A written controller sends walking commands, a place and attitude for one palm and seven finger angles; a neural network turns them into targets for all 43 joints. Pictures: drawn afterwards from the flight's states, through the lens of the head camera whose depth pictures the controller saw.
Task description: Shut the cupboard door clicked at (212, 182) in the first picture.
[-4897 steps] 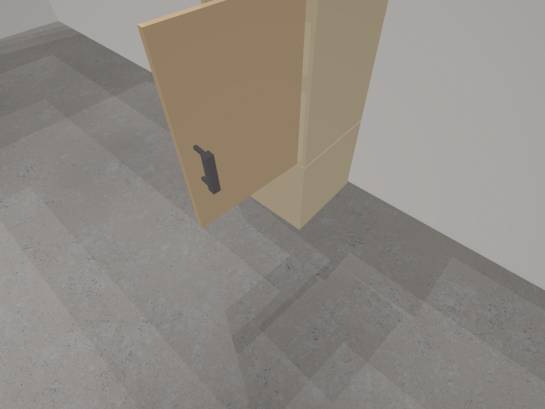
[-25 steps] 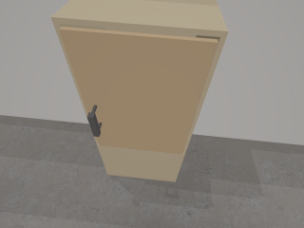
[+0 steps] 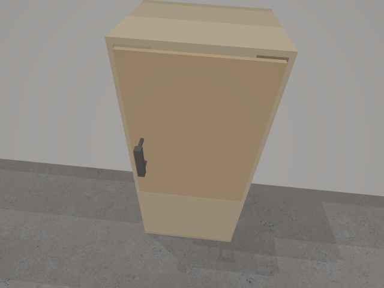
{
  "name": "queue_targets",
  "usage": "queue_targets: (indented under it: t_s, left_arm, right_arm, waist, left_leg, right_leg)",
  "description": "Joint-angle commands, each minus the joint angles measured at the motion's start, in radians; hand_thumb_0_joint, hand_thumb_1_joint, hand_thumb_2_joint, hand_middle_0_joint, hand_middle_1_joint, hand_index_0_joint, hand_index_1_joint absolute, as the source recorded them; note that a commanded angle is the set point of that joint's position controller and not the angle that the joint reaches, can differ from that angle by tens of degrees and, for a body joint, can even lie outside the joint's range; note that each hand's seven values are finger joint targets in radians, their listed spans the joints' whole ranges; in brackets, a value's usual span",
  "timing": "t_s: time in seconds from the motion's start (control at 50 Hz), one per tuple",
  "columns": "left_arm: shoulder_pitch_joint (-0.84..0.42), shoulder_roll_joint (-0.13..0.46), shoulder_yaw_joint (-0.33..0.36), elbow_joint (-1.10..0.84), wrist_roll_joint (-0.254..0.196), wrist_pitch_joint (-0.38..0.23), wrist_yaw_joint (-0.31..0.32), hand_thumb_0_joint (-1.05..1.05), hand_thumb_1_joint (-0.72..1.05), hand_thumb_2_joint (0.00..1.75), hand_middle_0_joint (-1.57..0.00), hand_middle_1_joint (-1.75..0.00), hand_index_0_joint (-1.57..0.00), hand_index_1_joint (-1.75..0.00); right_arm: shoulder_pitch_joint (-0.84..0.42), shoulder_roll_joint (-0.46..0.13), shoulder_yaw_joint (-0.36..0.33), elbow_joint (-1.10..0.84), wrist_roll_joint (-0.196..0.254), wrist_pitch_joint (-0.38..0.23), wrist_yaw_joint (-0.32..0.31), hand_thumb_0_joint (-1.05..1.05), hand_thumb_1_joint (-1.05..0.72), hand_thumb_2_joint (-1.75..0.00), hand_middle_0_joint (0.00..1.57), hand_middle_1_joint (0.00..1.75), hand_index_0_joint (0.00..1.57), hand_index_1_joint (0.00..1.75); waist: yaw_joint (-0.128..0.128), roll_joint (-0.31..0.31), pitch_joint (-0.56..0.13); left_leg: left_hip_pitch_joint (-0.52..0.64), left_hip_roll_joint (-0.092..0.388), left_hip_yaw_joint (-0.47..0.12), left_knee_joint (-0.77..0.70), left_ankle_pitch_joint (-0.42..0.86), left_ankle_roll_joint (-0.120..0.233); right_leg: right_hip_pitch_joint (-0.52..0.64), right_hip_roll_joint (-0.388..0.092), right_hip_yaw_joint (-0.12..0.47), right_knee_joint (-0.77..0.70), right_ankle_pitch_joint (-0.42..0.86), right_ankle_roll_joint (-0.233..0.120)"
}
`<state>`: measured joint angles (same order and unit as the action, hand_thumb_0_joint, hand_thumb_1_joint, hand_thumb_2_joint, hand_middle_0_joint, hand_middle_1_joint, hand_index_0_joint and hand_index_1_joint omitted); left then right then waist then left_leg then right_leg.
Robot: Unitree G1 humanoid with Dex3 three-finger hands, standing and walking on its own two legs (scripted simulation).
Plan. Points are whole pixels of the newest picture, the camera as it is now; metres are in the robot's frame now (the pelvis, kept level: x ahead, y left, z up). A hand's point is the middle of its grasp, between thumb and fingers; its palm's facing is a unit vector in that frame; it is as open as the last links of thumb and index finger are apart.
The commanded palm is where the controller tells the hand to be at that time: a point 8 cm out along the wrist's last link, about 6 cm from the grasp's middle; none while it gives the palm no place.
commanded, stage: look again from close up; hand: left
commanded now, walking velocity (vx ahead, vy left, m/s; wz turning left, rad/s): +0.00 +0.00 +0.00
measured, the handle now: (141, 157) +0.54 +0.20 -0.10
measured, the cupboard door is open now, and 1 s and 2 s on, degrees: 0 0 0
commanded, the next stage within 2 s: shuffle to correct the standing spot in 0.10 s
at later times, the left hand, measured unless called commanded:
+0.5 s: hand out of the picture -0.14 +0.18 -0.17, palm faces +0.09 -0.98 -0.17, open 7.4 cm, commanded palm none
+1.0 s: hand out of the picture +0.07 +0.16 -0.15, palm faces -0.01 -0.98 -0.22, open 7.2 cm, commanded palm none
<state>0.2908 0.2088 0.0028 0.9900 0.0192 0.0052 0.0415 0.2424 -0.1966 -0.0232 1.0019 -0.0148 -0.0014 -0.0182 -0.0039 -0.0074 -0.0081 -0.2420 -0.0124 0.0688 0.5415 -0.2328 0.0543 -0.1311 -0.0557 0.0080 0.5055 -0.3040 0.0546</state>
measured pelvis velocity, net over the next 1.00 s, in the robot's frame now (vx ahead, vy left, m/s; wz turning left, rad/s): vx -0.02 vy -0.01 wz -0.09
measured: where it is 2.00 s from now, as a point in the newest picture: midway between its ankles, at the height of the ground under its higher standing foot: outside the picture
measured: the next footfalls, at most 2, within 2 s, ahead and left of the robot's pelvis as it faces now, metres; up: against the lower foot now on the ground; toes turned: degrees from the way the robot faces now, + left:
left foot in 0.54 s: +0.01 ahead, +0.10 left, +0.00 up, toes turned +2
right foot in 0.90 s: +0.03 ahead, -0.13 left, +0.00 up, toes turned -12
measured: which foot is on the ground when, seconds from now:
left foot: down 0.00-0.40, up 0.42-0.52, down 0.54-0.90, up 0.92-1.00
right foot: down 0.00-0.52, up 0.54-0.88, down 0.90-1.00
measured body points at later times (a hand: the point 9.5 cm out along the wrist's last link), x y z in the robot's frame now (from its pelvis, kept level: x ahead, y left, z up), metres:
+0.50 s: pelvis -0.05 +0.02 +0.00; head -0.07 +0.03 +0.45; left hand -0.15 +0.23 -0.16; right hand -0.04 -0.23 -0.15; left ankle -0.03 +0.09 -0.71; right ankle -0.02 -0.16 -0.73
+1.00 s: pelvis -0.02 -0.01 +0.01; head -0.03 -0.02 +0.46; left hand +0.07 +0.21 -0.13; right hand -0.11 -0.21 -0.16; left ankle -0.01 +0.10 -0.69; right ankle -0.01 -0.12 -0.73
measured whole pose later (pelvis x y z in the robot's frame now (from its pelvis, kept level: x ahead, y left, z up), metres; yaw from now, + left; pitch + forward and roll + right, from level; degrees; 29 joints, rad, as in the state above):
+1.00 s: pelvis -0.02 -0.01 +0.01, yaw -5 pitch -2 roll +0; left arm 0.26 0.13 0.06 0.97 0.01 -0.05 0.04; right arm 0.41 -0.13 -0.05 1.12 -0.03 0.02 0.00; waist -0.03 0.04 0.01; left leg -0.38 0.04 0.08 0.90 -0.41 0.02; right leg -0.20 -0.03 -0.11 0.46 -0.23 -0.03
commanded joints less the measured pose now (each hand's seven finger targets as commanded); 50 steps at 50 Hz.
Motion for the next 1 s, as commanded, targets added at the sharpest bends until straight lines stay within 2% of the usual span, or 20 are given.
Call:
queue_targets:
  t_s: [0.0,0.18,0.32,0.36,0.4,0.44,0.46,0.48,0.5,0.52,0.54,0.58,0.66,0.76,0.82,0.84,0.86,0.88,0.9,0.98]
  left_arm:
    - [0.064,0.115,0.023,-0.045,0.007,-0.004,-0.002,0.0,0.9,0.9,-0.2,-0.3,-0.2,-0.3]
    - [0.145,0.105,0.022,-0.009,0.014,-0.001,-0.007,0.0,0.9,0.9,-0.2,-0.3,-0.2,-0.3]
    - [0.284,0.061,0.032,0.052,0.015,0.019,-0.015,0.0,0.9,0.9,-0.2,-0.3,-0.2,-0.3]
    - [0.274,0.084,0.047,0.054,0.01,0.014,-0.016,0.0,0.9,0.9,-0.2,-0.3,-0.2,-0.3]
    - [0.122,0.123,0.073,0.01,0.004,0.012,-0.006,0.0,0.9,0.9,-0.2,-0.3,-0.2,-0.3]
    - [-0.04,0.114,0.078,-0.038,0.006,0.0,0.003,0.0,0.9,0.9,-0.2,-0.3,-0.2,-0.3]
    - [-0.049,0.093,0.071,-0.042,0.01,0.001,-0.001,0.0,0.9,0.9,-0.2,-0.3,-0.2,-0.3]
    - [0.019,0.05,0.058,-0.037,0.008,0.005,-0.008,0.0,0.9,0.9,-0.2,-0.3,-0.2,-0.3]
    - [0.083,-0.013,0.052,-0.037,-0.002,0.008,-0.014,0.0,0.9,0.9,-0.2,-0.3,-0.2,-0.3]
    - [0.051,-0.011,0.056,-0.056,0.005,0.004,-0.014,0.0,0.9,0.9,-0.2,-0.3,-0.2,-0.3]
    - [0.069,0.001,0.064,-0.07,0.008,-0.006,-0.032,0.0,0.9,0.9,-0.2,-0.3,-0.2,-0.3]
    - [0.11,-0.016,0.066,-0.004,0.015,0.003,-0.037,0.0,0.9,0.9,-0.2,-0.3,-0.2,-0.3]
    - [0.077,-0.048,0.055,-0.013,0.006,0.003,-0.045,0.0,0.9,0.9,-0.2,-0.3,-0.2,-0.3]
    - [-0.024,-0.062,0.048,-0.06,0.005,-0.004,-0.044,0.0,0.9,0.9,-0.2,-0.3,-0.2,-0.3]
    - [0.05,-0.049,0.055,-0.042,0.006,-0.013,-0.04,0.0,0.9,0.9,-0.2,-0.3,-0.2,-0.3]
    - [0.101,-0.023,0.059,-0.022,0.007,-0.022,-0.033,0.0,0.9,0.9,-0.2,-0.3,-0.2,-0.3]
    - [0.176,0.024,0.068,-0.001,0.008,-0.034,-0.024,0.0,0.9,0.9,-0.2,-0.3,-0.2,-0.3]
    - [0.234,0.111,0.086,0.01,0.006,-0.037,-0.013,0.0,0.9,0.9,-0.2,-0.3,-0.2,-0.3]
    - [0.242,0.118,0.089,0.012,-0.003,-0.039,-0.007,0.0,0.9,0.9,-0.2,-0.3,-0.2,-0.3]
    - [0.049,0.039,0.067,-0.03,-0.001,-0.061,-0.004,0.0,0.9,0.9,-0.2,-0.3,-0.2,-0.3]
  right_arm:
    - [-0.004,-0.167,-0.033,-0.061,-0.001,-0.013,0.003,0.0,-0.9,-0.9,0.2,0.3,0.2,0.3]
    - [-0.013,-0.178,-0.041,-0.049,0.001,0.005,0.01,0.0,-0.9,-0.9,0.2,0.3,0.2,0.3]
    - [0.01,-0.125,-0.036,-0.018,-0.003,0.045,0.009,0.0,-0.9,-0.9,0.2,0.3,0.2,0.3]
    - [0.031,-0.088,-0.037,-0.015,-0.001,0.049,0.008,0.0,-0.9,-0.9,0.2,0.3,0.2,0.3]
    - [0.101,-0.046,-0.05,-0.001,-0.004,0.057,0.006,0.0,-0.9,-0.9,0.2,0.3,0.2,0.3]
    - [0.227,-0.032,-0.054,0.035,0.003,0.043,0.008,0.0,-0.9,-0.9,0.2,0.3,0.2,0.3]
    - [0.276,-0.017,-0.047,0.046,0.009,0.025,0.011,0.0,-0.9,-0.9,0.2,0.3,0.2,0.3]
    - [0.304,-0.04,-0.042,0.054,0.002,0.004,0.007,0.0,-0.9,-0.9,0.2,0.3,0.2,0.3]
    - [0.308,-0.125,-0.058,0.05,-0.01,-0.015,-0.003,0.0,-0.9,-0.9,0.2,0.3,0.2,0.3]
    - [0.272,-0.154,-0.057,0.039,-0.006,-0.02,-0.016,0.0,-0.9,-0.9,0.2,0.3,0.2,0.3]
    - [0.188,-0.145,-0.052,0.014,-0.003,-0.028,-0.019,0.0,-0.9,-0.9,0.2,0.3,0.2,0.3]
    - [0.113,-0.09,-0.035,0.012,-0.009,-0.039,-0.017,0.0,-0.9,-0.9,0.2,0.3,0.2,0.3]
    - [0.139,-0.066,-0.031,0.032,-0.007,-0.054,-0.017,0.0,-0.9,-0.9,0.2,0.3,0.2,0.3]
    - [0.212,-0.068,-0.038,0.074,-0.017,-0.038,-0.013,0.0,-0.9,-0.9,0.2,0.3,0.2,0.3]
    - [0.199,-0.062,-0.036,0.079,-0.015,-0.026,-0.008,0.0,-0.9,-0.9,0.2,0.3,0.2,0.3]
    - [0.202,-0.037,-0.031,0.082,-0.01,-0.027,-0.004,0.0,-0.9,-0.9,0.2,0.3,0.2,0.3]
    - [0.195,0.001,-0.022,0.069,-0.002,-0.029,0.0,0.0,-0.9,-0.9,0.2,0.3,0.2,0.3]
    - [0.169,0.036,-0.018,0.035,0.001,-0.029,0.004,0.0,-0.9,-0.9,0.2,0.3,0.2,0.3]
    - [0.098,-0.019,-0.03,0.01,-0.013,-0.024,0.012,0.0,-0.9,-0.9,0.2,0.3,0.2,0.3]
    - [0.147,0.006,-0.042,0.039,-0.014,-0.001,0.033,0.0,-0.9,-0.9,0.2,0.3,0.2,0.3]
  waist:
    - [0.011,0.058,0.116]
    - [0.018,0.057,0.089]
    - [0.033,0.008,0.138]
    - [0.014,-0.114,0.108]
    - [-0.054,-0.257,0.089]
    - [-0.141,-0.219,0.061]
    - [-0.149,-0.139,0.115]
    - [-0.115,0.075,0.157]
    - [-0.089,0.373,0.203]
    - [-0.068,0.309,0.272]
    - [-0.011,0.167,0.266]
    - [0.018,0.152,0.159]
    - [0.021,0.044,0.152]
    - [-0.02,0.107,0.162]
    - [0.021,0.063,0.128]
    - [0.038,0.009,0.086]
    - [0.069,-0.122,0.054]
    - [0.088,-0.319,0.071]
    - [0.095,-0.191,0.109]
    - [-0.018,-0.111,0.14]
  left_leg:
    - [-0.085,0.13,-0.191,-0.281,-0.228,-0.006]
    - [-0.102,0.133,-0.201,-0.331,-0.349,-0.014]
    - [-0.142,0.052,-0.104,-0.243,-0.437,-0.046]
    - [-0.066,-0.009,-0.026,-0.017,-0.295,-0.061]
    - [0.063,-0.022,0.018,0.359,-0.135,-0.068]
    - [0.197,0.047,-0.042,0.312,-0.155,-0.049]
    - [0.212,0.056,-0.037,0.108,-0.197,-0.042]
    - [0.174,0.085,-0.111,-0.16,-0.333,-0.036]
    - [0.139,0.291,-0.435,-0.387,-0.577,-0.002]
    - [-0.01,0.39,-0.526,-0.488,-0.601,0.052]
    - [-0.045,0.391,-0.481,-0.488,-0.535,0.109]
    - [-0.08,0.328,-0.386,-0.455,-0.432,0.093]
    - [-0.068,0.285,-0.248,-0.445,-0.282,0.116]
    - [-0.052,0.295,-0.22,-0.424,-0.312,0.129]
    - [-0.126,0.255,-0.173,-0.324,-0.359,0.086]
    - [-0.183,0.201,-0.139,-0.222,-0.342,0.055]
    - [-0.321,0.12,-0.04,-0.028,-0.324,0.012]
    - [-0.468,0.028,0.071,0.217,-0.349,-0.032]
    - [-0.473,0.069,-0.013,0.383,-0.312,-0.028]
    - [-0.357,0.124,-0.033,0.495,-0.077,-0.049]
  right_leg:
    - [-0.085,-0.012,0.01,-0.085,0.013,-0.059]
    - [-0.084,-0.002,-0.008,-0.1,-0.055,-0.057]
    - [-0.146,0.014,0.02,-0.156,-0.277,-0.085]
    - [-0.232,-0.062,0.144,-0.257,-0.362,-0.13]
    - [-0.46,-0.211,0.298,-0.419,-0.459,-0.189]
    - [-0.537,-0.183,0.22,-0.341,-0.346,-0.159]
    - [-0.541,-0.127,0.181,-0.204,-0.328,-0.129]
    - [-0.524,-0.02,0.135,0.043,-0.305,-0.116]
    - [-0.622,0.099,-0.016,0.347,-0.246,-0.077]
    - [-0.618,0.036,0.045,0.501,-0.158,-0.08]
    - [-0.592,-0.008,0.038,0.54,-0.101,-0.074]
    - [-0.492,-0.027,0.033,0.608,0.003,-0.067]
    - [-0.408,-0.044,-0.022,0.455,0.044,-0.057]
    - [-0.266,-0.013,-0.09,0.169,-0.047,-0.061]
    - [-0.04,0.025,-0.116,-0.019,0.009,-0.062]
    - [0.089,0.014,-0.084,-0.097,0.009,-0.077]
    - [0.234,-0.128,0.092,-0.183,-0.129,-0.121]
    - [0.259,-0.338,0.386,-0.322,-0.285,-0.218]
    - [0.141,-0.385,0.436,-0.388,-0.335,-0.276]
    - [-0.076,-0.247,0.16,-0.378,-0.142,-0.211]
